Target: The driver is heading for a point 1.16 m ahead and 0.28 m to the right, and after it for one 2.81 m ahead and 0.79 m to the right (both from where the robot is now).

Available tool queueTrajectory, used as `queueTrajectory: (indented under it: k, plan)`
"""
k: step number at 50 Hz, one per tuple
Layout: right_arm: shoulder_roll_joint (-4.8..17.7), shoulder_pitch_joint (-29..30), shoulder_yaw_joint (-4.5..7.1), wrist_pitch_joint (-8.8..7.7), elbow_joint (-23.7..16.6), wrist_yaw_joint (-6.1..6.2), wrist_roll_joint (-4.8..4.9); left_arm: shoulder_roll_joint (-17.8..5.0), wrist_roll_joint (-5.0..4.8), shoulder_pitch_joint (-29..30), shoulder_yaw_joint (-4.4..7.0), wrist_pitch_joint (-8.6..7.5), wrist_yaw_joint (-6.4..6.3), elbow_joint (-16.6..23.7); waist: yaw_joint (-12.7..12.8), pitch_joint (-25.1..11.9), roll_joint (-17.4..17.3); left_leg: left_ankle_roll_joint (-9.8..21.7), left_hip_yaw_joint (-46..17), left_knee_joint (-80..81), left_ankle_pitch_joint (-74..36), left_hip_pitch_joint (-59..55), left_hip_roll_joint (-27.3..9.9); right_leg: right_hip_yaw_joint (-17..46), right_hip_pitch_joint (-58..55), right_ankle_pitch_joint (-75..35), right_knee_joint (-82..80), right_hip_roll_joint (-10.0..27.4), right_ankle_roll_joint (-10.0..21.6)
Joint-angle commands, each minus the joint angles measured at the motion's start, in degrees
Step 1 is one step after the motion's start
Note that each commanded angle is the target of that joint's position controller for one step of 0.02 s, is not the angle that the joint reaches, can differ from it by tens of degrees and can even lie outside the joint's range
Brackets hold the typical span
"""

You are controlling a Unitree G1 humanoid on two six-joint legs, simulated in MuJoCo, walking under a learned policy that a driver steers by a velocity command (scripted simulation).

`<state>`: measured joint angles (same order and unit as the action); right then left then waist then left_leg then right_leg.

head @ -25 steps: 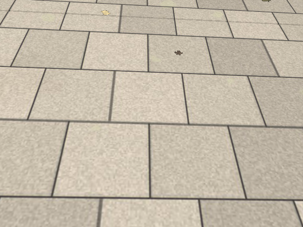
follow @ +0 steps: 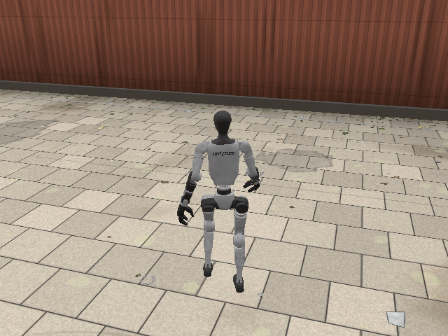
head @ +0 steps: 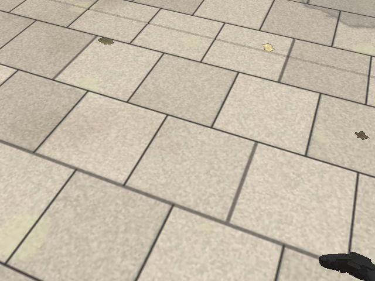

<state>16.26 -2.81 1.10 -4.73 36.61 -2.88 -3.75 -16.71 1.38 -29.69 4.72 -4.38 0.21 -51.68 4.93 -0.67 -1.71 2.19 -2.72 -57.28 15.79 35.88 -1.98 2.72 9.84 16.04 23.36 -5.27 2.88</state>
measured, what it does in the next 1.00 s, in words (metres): walks ahead, turning right: left foot, then right foot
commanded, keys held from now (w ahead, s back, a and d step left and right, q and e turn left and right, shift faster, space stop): w+e+shift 0.60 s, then w+q+shift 0.40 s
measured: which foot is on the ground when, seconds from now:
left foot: up 0.00-0.12, down 0.14-0.56, up 0.58-1.00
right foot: down 0.00-0.14, up 0.16-0.56, down 0.58-1.00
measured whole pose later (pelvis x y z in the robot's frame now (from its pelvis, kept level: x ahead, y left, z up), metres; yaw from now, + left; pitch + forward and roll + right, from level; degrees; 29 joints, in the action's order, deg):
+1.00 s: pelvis +0.85 -0.23 -0.02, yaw -26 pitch +1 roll +0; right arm 15.1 -5.2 -0.4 -2.7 42.6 -3.7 -0.5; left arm -16.0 1.6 -25.5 1.3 -6.4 -1.1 -50.5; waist 2.7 3.0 -0.6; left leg 8.1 7.5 -34.3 -6.2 38.1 1.3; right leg -8.2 -17.5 21.9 8.1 -7.3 4.4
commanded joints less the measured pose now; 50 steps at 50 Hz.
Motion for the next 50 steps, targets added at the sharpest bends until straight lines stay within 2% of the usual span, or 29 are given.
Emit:
queueTrajectory:
  k: [1, 3, 5, 6, 7, 8, 9, 10, 11, 12, 14, 17, 22, 24, 26, 27, 28, 29, 30, 31, 32, 33, 35, 37, 40, 42, 46, 48, 50]
  plan:
    - [0.96, 1.33, -1.46, -0.55, -5.35, -1.24, 1.34, -7.72, -0.3, 10.89, 1.27, -1.71, 0.3, 7.63, -6.78, 5.14, 5.8, -2.27, 1.51, 15.15, -6.68, -15.74, -0.34, 15.64, 19.28, -0.67, -17.84, 11.3, 9.73]
    - [2.84, 0.9, -0.85, -0.6, -4.64, -0.89, 2.03, -9.79, -1.05, 8.8, 1.8, -1.89, 1.14, 7.66, -6.57, 4.33, 4.9, -2.5, 3.01, 18.34, -11.79, -23.79, 1.33, 16.0, 19.33, -6.47, -17.46, 12.66, 8.95]
    - [4.94, -1.28, 0.23, -0.76, -3.45, 0.44, 1.46, -10.25, -1.53, 5.97, 1.83, -1.74, 1.51, 6.77, -7.33, 1.97, 2.03, -2.08, 3.44, 24.25, -10.51, -28.81, 2.84, 14.7, 13.09, -16.37, -8.87, 11.69, 7.02]
    - [6.5, -7.33, 1.18, -1.04, -1.35, 1.37, 0.89, -10.67, -1.6, 4.7, 1.94, -1.63, 1.64, 6.13, -9.93, -2.09, -0.14, -1.38, 4.06, 26.11, -7.55, -36.12, 4.11, 12.07, 11.64, -24.42, 2.93, 8.83, 5.96]
    - [8.91, -15.68, 2.32, -1.47, -0.02, 2.55, -0.08, -10.08, -2.01, 5.31, 1.8, -1.92, 1.76, 6.31, -14.48, -7.62, -0.89, 0.07, -0.03, 25.37, -3.56, -47.8, -0.88, 9.55, 17.82, -22.87, 18.52, 5.82, 4.5]
    - [14.1, -27.29, 3.69, -1.44, 0.71, 3.83, -1.16, -3.36, -1.52, 6.74, 0.13, -2.26, 1.44, 8.28, -17.96, -15.75, -9.19, 1.82, -18.3, 29.4, 18.82, -58.01, -17.51, 5.89, 26.01, 4.09, 39.0, 2.86, 3.76]
    - [16.37, -24.56, 4.38, -0.79, 0.43, 4.01, -0.99, -1.18, -4.14, 2.69, -0.66, -1.77, 1.03, 11.29, -13.01, -18.67, -18.99, 5.97, -45.9, 43.29, 34.26, -56.81, -26.34, 2.42, 35.99, 10.14, 51.94, 1.47, 3.72]
    - [10.96, -18.17, 3.61, -0.5, -0.25, 3.94, -0.2, -3.46, -2.47, 6.46, -0.51, -0.43, 0.67, 10.13, -10.92, -8.78, -9.91, 6.67, -41.74, 43.92, 34.58, -49.44, -23.79, 1.92, 40.64, 4.23, 56.26, 5.89, 3.99]
    - [6.86, -15.74, 2.74, -0.76, -0.21, 3.53, 0.61, -3.66, -1.16, 10.01, -0.4, 0.26, 1.29, 10.17, -10.4, -3.85, -4.26, 6.29, -31.16, 42.58, 24.54, -44.03, -21.01, 1.2, 40.84, 1.08, 54.76, 7.83, 3.86]
    - [5.03, -14.8, 2.31, -1.0, 0.68, 3.13, 0.55, -2.96, -0.87, 11.54, -0.44, 0.84, 1.9, 9.98, -8.98, -0.79, -1.89, 5.49, -23.05, 43.25, 13.51, -39.19, -18.43, 1.38, 39.15, -0.32, 52.75, 9.31, 3.22]
    - [3.58, -15.48, 1.91, -1.86, 3.18, 3.06, 1.5, -0.84, 0.07, 13.13, -0.76, 2.52, 2.99, 10.9, -6.4, 2.78, -4.8, 3.79, -12.36, 44.96, 1.98, -34.06, -15.59, 1.39, 38.03, -0.74, 50.33, 11.37, 2.3]
    - [1.63, -17.51, 1.56, -3.07, 6.26, 2.49, 2.66, 0.09, 0.5, 19.78, -1.28, 3.86, 3.95, 14.29, -5.18, 4.17, -3.43, 2.67, -1.2, 46.58, -15.96, -34.71, -14.0, -0.24, 41.34, -5.1, 48.88, 11.78, 2.21]
    - [4.36, -16.31, 1.98, -3.41, 8.99, 3.25, 2.47, -0.56, 0.27, 30.15, -2.92, 3.63, 5.82, 18.66, -3.91, 8.27, -0.09, 0.0, 16.08, 51.2, -31.75, -29.96, -8.54, -9.73, 29.58, -17.25, 26.73, 8.7, 4.81]
    - [7.81, -19.27, 2.57, -3.08, 9.63, 3.78, 2.37, -1.82, 0.16, 30.19, -2.95, 3.55, 5.91, 18.43, -3.29, 6.0, -0.82, -0.82, 18.05, 45.76, -57.56, -33.3, -9.04, -14.62, 20.79, -16.89, 21.87, 3.95, 6.82]
    - [12.43, -18.43, 3.73, -1.49, 8.98, 4.66, 1.86, -5.18, -0.06, 20.05, -1.88, 3.35, 5.13, 15.95, 3.21, -0.77, -3.96, -1.15, 17.61, 29.96, -75.41, -36.85, -11.4, -14.59, 9.48, -12.1, 20.58, 0.35, 8.72]
    - [14.01, -15.83, 4.2, -0.5, 7.96, 4.93, 1.64, -7.59, 0.01, 8.8, -0.66, 3.22, 4.42, 12.84, 8.71, -6.24, -4.68, -0.34, 16.34, 16.07, -77.3, -34.08, -12.61, -12.38, -2.41, -9.74, 19.86, -0.71, 10.32]
    - [13.91, -14.38, 4.3, 0.16, 7.14, 4.67, 1.13, -10.47, 0.02, -2.54, 1.07, 3.19, 3.11, 8.72, 12.76, -11.24, -2.0, -0.28, 15.62, -2.93, -64.11, -25.01, -10.9, -8.09, -18.31, -6.75, 16.44, -1.09, 11.9]
    - [7.76, -14.26, 2.99, -0.05, 6.45, 3.35, 0.56, -14.18, -1.39, 1.74, 2.76, 4.09, 1.57, 8.45, 7.56, -7.18, 10.83, -1.85, 15.01, -25.5, -1.34, -7.86, 0.69, 2.88, -24.81, -2.64, 13.74, 4.79, 13.49]
    - [5.04, -20.67, 1.54, -1.0, -0.27, 3.0, 1.88, -21.17, 0.75, 7.07, 3.5, 4.76, 1.37, 12.15, -0.83, -16.25, 18.41, -4.02, 5.21, -42.5, 14.43, 12.75, 4.6, 35.65, -39.46, -3.72, 5.24, 18.75, 24.94]
    - [8.13, -15.46, 1.29, -2.45, -0.96, 3.11, 1.97, -18.08, 0.5, 4.97, 3.47, 5.11, 0.35, 13.5, 3.63, -18.97, 7.53, -2.91, -1.74, -40.38, 7.44, 16.99, 1.83, 42.45, -38.35, 6.76, -5.64, 21.53, 24.55]
    - [8.45, -15.13, 1.01, -2.81, 0.35, 3.24, 2.32, -13.76, 0.29, 7.01, 2.4, 4.47, -0.48, 11.82, 0.51, -8.74, 1.14, -2.26, -1.02, -33.5, 3.07, 15.74, -1.61, 37.81, -26.94, 7.66, -9.16, 21.39, 20.96]
    - [7.61, -14.82, 0.7, -2.29, 1.23, 3.35, 1.83, -11.13, 0.32, 9.41, 1.51, 3.35, -0.6, 11.07, -3.09, -3.26, -3.5, -2.0, -0.27, -27.55, 1.38, 10.66, -4.61, 31.61, -15.43, 3.87, -9.33, 19.71, 17.98]
    - [5.62, -17.19, -0.02, 0.42, 3.46, 2.65, 0.67, -7.41, 0.32, 12.46, -0.26, 0.77, -0.63, 10.86, -7.11, 0.73, -4.83, -2.0, -0.78, -21.57, 1.94, 0.48, -7.25, 22.01, 0.6, -4.15, -10.96, 15.97, 15.17]
    - [3.81, -15.25, -0.22, 2.36, 3.53, 1.58, 1.39, -6.5, -0.15, 10.26, -0.74, -1.26, 0.08, 8.47, -7.67, 4.31, -2.69, -2.03, -0.39, -14.65, 0.61, -0.35, -8.54, 14.15, 6.25, -8.15, -14.06, 13.69, 13.17]
    - [2.26, -5.47, -0.62, 2.41, 1.11, 0.73, 3.13, -6.09, -0.63, 7.16, -0.77, -2.73, 1.25, 6.73, -4.21, 8.81, -0.08, 0.22, 1.95, -0.56, -12.63, 3.99, -7.05, 2.21, 3.85, -23.07, -17.52, 9.34, 6.88]
    - [1.18, -2.15, -0.82, 1.78, 0.85, 0.04, 3.8, -5.34, -1.09, 6.56, -1.3, -3.48, 1.36, 6.33, -2.95, 8.17, 0.53, 1.87, 5.09, 9.03, -21.6, 0.75, -3.74, -4.67, 1.83, -33.28, -18.19, 7.26, 3.22]
    - [1.46, 0.58, -0.84, 0.97, 1.32, -0.89, 3.86, -6.2, -0.87, 4.46, -1.98, -4.31, 0.04, 4.47, -2.75, 6.18, 3.64, 5.26, 10.51, 20.53, -30.73, -4.38, 1.58, -10.04, -9.69, -55.82, -18.89, 10.38, -0.62]
    - [3.95, -2.52, -0.11, 1.26, 2.95, -0.92, 3.24, -8.68, -0.09, 5.37, -1.54, -3.48, -1.66, 4.51, -5.38, 2.31, 7.2, 6.18, 12.7, 21.81, -25.42, -8.09, 5.68, -11.85, -17.35, -74.81, -12.04, 12.58, -2.34]
    - [8.0, -16.19, 1.54, 1.95, 7.11, -0.38, 3.11, -11.16, 1.52, 8.6, -0.69, -1.38, -3.28, 5.26, -13.06, -3.99, 9.17, 7.74, 13.35, 20.62, -15.96, -19.89, 9.83, -12.61, -18.98, -88.59, 7.31, 14.77, -3.34]
Velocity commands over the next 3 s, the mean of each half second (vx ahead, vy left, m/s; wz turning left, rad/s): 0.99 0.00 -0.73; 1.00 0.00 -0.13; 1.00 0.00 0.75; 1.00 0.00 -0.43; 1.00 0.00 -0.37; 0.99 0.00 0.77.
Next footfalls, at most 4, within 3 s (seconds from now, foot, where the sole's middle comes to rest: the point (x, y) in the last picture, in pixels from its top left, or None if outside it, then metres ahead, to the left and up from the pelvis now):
0.14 left None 0.30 0.15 -0.77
0.58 right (251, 242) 0.65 -0.16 -0.77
1.04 left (277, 154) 1.08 -0.29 -0.77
1.46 right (325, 102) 1.45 -0.56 -0.77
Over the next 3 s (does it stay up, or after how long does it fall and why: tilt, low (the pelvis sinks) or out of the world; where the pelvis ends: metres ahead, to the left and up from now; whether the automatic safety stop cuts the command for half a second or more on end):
stays up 2.60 -0.83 0.00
